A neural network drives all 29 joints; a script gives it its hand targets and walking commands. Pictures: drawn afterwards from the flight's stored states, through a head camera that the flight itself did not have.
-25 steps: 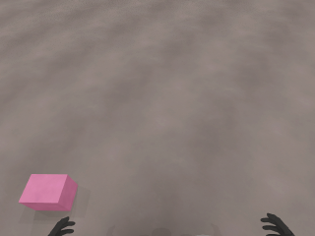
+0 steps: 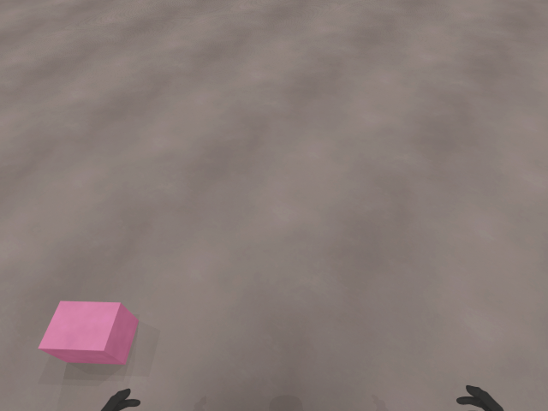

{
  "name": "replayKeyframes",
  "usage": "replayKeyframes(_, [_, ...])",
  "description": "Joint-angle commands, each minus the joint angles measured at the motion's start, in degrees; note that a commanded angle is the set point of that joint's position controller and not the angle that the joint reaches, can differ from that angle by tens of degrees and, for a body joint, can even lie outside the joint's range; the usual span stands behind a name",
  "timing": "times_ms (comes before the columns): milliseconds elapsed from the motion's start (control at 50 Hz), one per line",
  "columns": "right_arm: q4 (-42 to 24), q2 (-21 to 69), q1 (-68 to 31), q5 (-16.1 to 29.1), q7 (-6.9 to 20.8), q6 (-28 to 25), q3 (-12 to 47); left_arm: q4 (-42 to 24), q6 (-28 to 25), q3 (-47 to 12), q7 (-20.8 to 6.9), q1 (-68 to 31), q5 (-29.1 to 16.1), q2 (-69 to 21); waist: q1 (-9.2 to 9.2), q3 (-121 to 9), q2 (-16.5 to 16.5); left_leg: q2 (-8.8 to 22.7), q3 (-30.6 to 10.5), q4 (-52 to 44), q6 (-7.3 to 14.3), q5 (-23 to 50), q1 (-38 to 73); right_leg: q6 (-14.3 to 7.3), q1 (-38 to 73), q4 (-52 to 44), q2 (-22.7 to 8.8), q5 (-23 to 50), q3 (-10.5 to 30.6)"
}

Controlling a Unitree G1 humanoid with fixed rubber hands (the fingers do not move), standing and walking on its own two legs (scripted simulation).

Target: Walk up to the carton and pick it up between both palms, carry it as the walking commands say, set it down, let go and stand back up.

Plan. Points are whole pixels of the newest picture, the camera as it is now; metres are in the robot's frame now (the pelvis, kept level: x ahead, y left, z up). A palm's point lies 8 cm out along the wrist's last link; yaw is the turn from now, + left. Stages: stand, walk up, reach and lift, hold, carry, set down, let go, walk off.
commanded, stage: stand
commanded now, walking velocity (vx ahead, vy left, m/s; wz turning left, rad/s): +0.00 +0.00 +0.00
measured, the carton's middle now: (93, 333) +0.46 +0.69 -0.68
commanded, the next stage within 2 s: walk up in 0.84 s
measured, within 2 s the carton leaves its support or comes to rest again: neither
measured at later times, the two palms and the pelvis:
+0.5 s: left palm out of the picture +0.09 +0.30 -0.10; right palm out of the picture +0.09 -0.30 -0.11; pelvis +0.00 +0.00 +0.01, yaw +0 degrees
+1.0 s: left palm out of the picture +0.09 +0.31 -0.10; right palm out of the picture +0.09 -0.30 -0.10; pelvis +0.01 +0.01 +0.01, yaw +0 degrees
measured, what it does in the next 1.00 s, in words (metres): stands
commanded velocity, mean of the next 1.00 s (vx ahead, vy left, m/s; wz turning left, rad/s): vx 0.00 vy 0.00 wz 0.00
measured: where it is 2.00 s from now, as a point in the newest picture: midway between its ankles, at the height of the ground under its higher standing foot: outside the picture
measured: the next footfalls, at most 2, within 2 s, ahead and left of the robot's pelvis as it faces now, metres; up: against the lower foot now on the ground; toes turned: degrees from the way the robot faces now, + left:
left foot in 1.56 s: -0.04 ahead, +0.13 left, +0.00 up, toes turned +20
right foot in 1.94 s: +0.05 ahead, -0.04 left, +0.00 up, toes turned +20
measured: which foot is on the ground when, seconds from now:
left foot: down 0.00-1.00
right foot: down 0.00-1.00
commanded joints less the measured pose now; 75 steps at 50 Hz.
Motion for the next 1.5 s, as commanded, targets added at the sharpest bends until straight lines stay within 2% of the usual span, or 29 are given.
replayKeyframes(0, [-0.9, -10.5, -0.7, 0.2, -0.5, -1.0, -2.0, -0.3, -0.9, 3.0, 0.6, -2.0, 0.0, 12.2, -0.41, -7.2, -0.3, 4.7, -3.2, -6.3, 3.0, 9.9, 3.2, -1.8, 4.8, -9.2, -7.4, 11.3, 8.2])
replayKeyframes(100, [0.8, -11.0, -4.0, 0.4, -0.7, -1.2, -2.1, 0.9, -0.2, 2.5, 0.6, -3.9, -0.1, 11.8, 0.53, -6.7, -3.1, 4.9, -3.5, -8.2, 2.9, 11.9, 3.8, -1.0, 6.9, -11.5, -7.2, 12.6, 7.1])
replayKeyframes(200, [1.6, -10.3, -3.7, 0.5, -0.7, -0.9, -1.6, 2.0, -0.4, 2.7, 0.8, -4.1, -0.2, 11.2, 0.74, -6.6, 0.9, 5.2, -3.4, -10.0, 2.7, 10.4, 4.4, -1.1, 8.2, -12.3, -7.2, 11.5, 6.8])
replayKeyframes(280, [2.8, -9.9, -3.0, 0.6, -0.7, -0.9, -1.6, 2.9, 0.1, 3.1, 0.7, -5.1, 0.1, 12.8, -0.12, -5.7, -2.3, 5.7, -3.7, -11.2, 2.3, 11.5, 4.5, -0.7, 7.8, -13.0, -6.8, 10.5, 6.3])
replayKeyframes(340, [2.9, -9.8, -2.9, 0.3, -1.0, -0.5, -1.5, 3.8, -0.2, 2.9, 0.7, -4.8, 0.3, 12.3, -0.72, -5.4, -0.4, 6.3, -4.0, -11.4, 3.0, 10.8, 4.1, -0.6, 8.6, -13.4, -7.2, 10.7, 6.2])
replayKeyframes(400, [3.5, -12.2, -3.9, 0.3, -1.0, -0.4, -2.0, 3.8, 0.2, 2.4, 0.8, -4.7, -0.4, 10.5, 0.93, -5.9, 1.3, 6.0, -4.1, -12.1, 2.8, 11.3, 4.1, -0.8, 8.5, -12.8, -7.3, 10.6, 6.4])
replayKeyframes(500, [3.4, -9.5, -2.9, -0.1, -1.0, -0.6, -1.3, 4.4, -0.1, 2.9, 0.6, -6.1, -0.1, 12.7, 0.01, -3.9, -1.7, 5.7, -3.4, -12.1, 1.9, 12.0, 4.6, -0.2, 7.2, -13.5, -6.9, 11.6, 6.2])
replayKeyframes(580, [3.2, -12.1, -4.6, 0.2, -1.3, -0.7, -2.2, 5.4, -0.1, 3.2, 0.9, -3.9, 0.0, 12.6, 0.96, -5.0, 3.3, 5.8, -3.6, -12.4, 3.2, 11.0, 4.9, -0.8, 7.8, -14.5, -7.6, 8.8, 7.3])
replayKeyframes(600, [3.5, -12.1, -3.6, 0.1, -1.4, -0.6, -2.4, 5.0, 0.1, 3.0, 0.9, -5.0, 0.2, 11.8, 0.59, -5.0, -0.9, 6.4, -4.3, -11.9, 3.4, 10.6, 4.7, -0.9, 8.5, -15.0, -7.7, 10.5, 6.8])
replayKeyframes(700, [3.7, -11.0, -2.8, 0.2, -1.1, -0.4, -1.7, 4.8, 0.2, 2.5, 0.6, -5.5, 0.3, 11.3, 0.03, -5.4, -3.0, 6.2, -4.2, -12.4, 2.8, 13.5, 5.5, -0.1, 8.0, -13.3, -6.8, 11.6, 5.3])
replayKeyframes(720, [3.9, -11.2, -3.1, 0.3, -1.1, -0.7, -2.0, 4.9, 0.2, 3.1, 0.8, -5.5, -0.1, 11.9, 0.35, -6.3, 0.3, 6.5, -3.4, -11.7, 2.4, 14.6, 5.6, -0.2, 8.6, -14.0, -7.2, 12.5, 5.9])
replayKeyframes(820, [4.1, -11.7, -2.0, 0.2, -1.2, -0.4, -1.9, 5.4, -0.1, 2.8, 0.9, -3.7, 0.0, 11.3, 0.71, -5.7, 1.9, 6.1, -3.8, -11.6, 2.9, 14.5, 4.7, -0.4, 9.3, -13.6, -7.6, 12.7, 6.7])
replayKeyframes(900, [3.4, -11.7, -5.1, 0.2, -1.1, -0.3, -2.2, 4.9, 0.3, 3.1, 0.8, -5.4, 0.3, 12.0, 0.58, -4.5, -2.9, 6.2, -3.1, -11.2, 2.5, 11.9, 5.8, -0.2, 7.9, -15.4, -7.1, 11.7, 5.7])
replayKeyframes(980, [3.5, -10.7, -3.6, 0.2, -1.0, -0.3, -2.4, 5.8, 0.0, 3.0, 1.0, -3.6, 0.0, 12.0, 0.0, -6.6, 2.1, 6.1, -3.5, -12.1, 2.8, 13.3, 6.6, -0.5, 9.7, -13.8, -7.3, 12.8, 6.7])
replayKeyframes(1000, [3.3, -12.3, -3.9, 0.3, -1.2, -0.4, -2.6, 5.4, 0.1, 2.7, 0.6, -4.6, -0.3, 11.8, 0.19, -4.7, 1.3, 6.4, -3.7, -12.0, 2.8, 14.6, 5.5, -0.4, 7.6, -14.2, -7.9, 11.9, 7.1])
replayKeyframes(1020, [4.7, -13.5, -0.6, -1.3, -3.0, 2.4, -8.2, -1.1, 2.7, 5.1, -1.9, -7.0, -0.8, 9.2, 0.98, -2.1, -3.4, 15.8, -12.5, -13.2, 6.5, -1.8, 15.3, 1.6, -11.5, 2.3, -3.7, 1.6, -0.2])
replayKeyframes(1040, [3.3, -9.7, 2.8, -1.9, -1.5, 2.6, -7.7, -1.4, 3.2, 3.3, 1.1, -5.9, 0.1, 5.1, 0.02, 0.8, 10.3, 14.8, -16.9, -11.7, 10.8, 22.1, 2.1, 3.8, -4.6, 4.8, 0.2, -3.6, -0.1])
replayKeyframes(1060, [1.6, -9.8, 0.8, -2.5, -0.4, 3.0, -7.7, -1.4, 3.6, 3.1, 1.8, -2.6, -0.3, 4.8, -0.37, 2.0, 15.3, 15.9, -18.7, -12.3, 12.5, 29.1, -1.3, 3.8, -3.6, 8.1, -0.3, -10.2, 1.9])
replayKeyframes(1120, [-1.8, -9.1, -3.6, -1.2, 0.1, 3.8, -7.9, -1.2, 3.0, 2.9, 2.3, 4.1, -1.0, 5.3, 3.93, -4.0, 12.0, 9.9, -12.9, -7.0, 7.3, 26.8, -4.5, 2.9, 3.9, -1.7, -1.8, -3.9, 2.9])
replayKeyframes(1140, [-4.4, -7.2, -6.7, -0.8, 0.0, 3.5, -7.5, 0.7, 2.3, 3.6, 2.9, 10.3, -0.6, 7.6, 6.86, -8.1, 5.9, 6.4, -6.2, 0.7, 4.3, 24.7, -5.3, 1.0, 9.4, -8.9, -6.9, 4.3, 7.1])
replayKeyframes(1160, [-5.9, -3.6, -7.1, -0.3, 0.0, 3.2, -6.7, 1.3, 2.2, 4.9, 3.2, 12.5, -0.2, 12.0, 8.06, -10.7, -8.4, 1.1, 1.3, 12.8, 0.6, 17.9, -11.7, -3.5, 14.7, -12.4, -17.7, 22.4, 15.0])
replayKeyframes(1180, [-6.9, -0.5, -5.2, -0.7, -0.3, 3.3, -6.0, 0.7, 2.4, 5.5, 3.8, 11.3, -0.5, 12.6, 7.15, -10.3, -17.1, -2.4, 3.6, 22.5, -1.0, -13.2, -18.5, -8.7, 17.0, -12.4, -25.9, 42.7, 18.4])
replayKeyframes(1200, [-6.0, -0.9, -1.0, -0.8, -0.2, 3.4, -6.2, 0.2, 3.0, 5.7, 3.7, 8.5, -0.7, 11.5, 4.8, -11.5, -16.3, -0.1, 2.4, 28.9, -0.4, -15.7, -19.0, -9.6, 17.4, -8.1, -26.0, 54.0, 12.9])
replayKeyframes(1240, [-4.6, -1.9, 1.8, -0.9, 0.8, 4.2, -6.1, -3.1, 3.3, 4.8, 3.2, 2.9, -0.6, 7.6, 1.17, -11.6, -8.4, 2.0, 2.2, 27.2, -0.3, -10.4, -13.1, -7.1, 9.2, -9.4, -21.9, 37.2, 6.8])
replayKeyframes(1300, [-5.7, -2.8, -0.2, 0.5, 1.2, 5.5, -6.3, -4.5, 3.2, 4.3, 2.6, -0.4, -0.7, 6.6, 0.37, -8.4, -11.4, 1.5, 2.9, 30.0, -1.5, -4.7, -8.7, -4.8, 0.7, -12.8, -17.7, 21.6, 5.7])
replayKeyframes(1340, [-5.5, -1.6, -1.3, 0.3, 1.6, 5.5, -5.9, -3.1, 3.1, 3.6, 2.5, 1.7, -0.3, 5.4, 0.33, -6.8, -7.4, 2.5, 3.0, 27.0, -1.6, -3.9, -9.6, -4.6, 1.0, -12.6, -18.4, 20.3, 4.3])
replayKeyframes(1420, [-4.5, 1.7, -0.1, 1.0, 1.4, 4.2, -5.3, -2.7, 2.8, 4.5, 2.6, 5.2, -0.7, 5.7, 1.95, -7.0, -9.4, 2.6, 3.5, 13.1, -1.1, -3.0, -7.2, -3.4, 3.9, -11.5, -19.1, 13.8, 5.7])
replayKeyframes(1460, [-5.4, 0.9, 2.1, 0.5, 1.2, 4.1, -5.0, -1.7, 2.7, 5.5, 2.2, 2.3, 1.8, 6.4, -1.62, -4.6, -10.2, 0.1, 7.3, 3.3, -1.1, -8.1, -6.9, -3.9, 6.2, -5.9, -19.8, 14.8, 1.3])
replayKeyframes(1480, [-5.8, 1.2, 3.2, 0.5, 0.9, 3.6, -4.7, -1.9, 3.1, 5.9, 2.0, 3.2, 1.5, 6.5, -2.0, -6.1, -5.2, 0.4, 7.3, -7.1, -0.4, -1.2, -3.7, -2.4, 7.6, -0.9, -18.4, 14.5, -0.5])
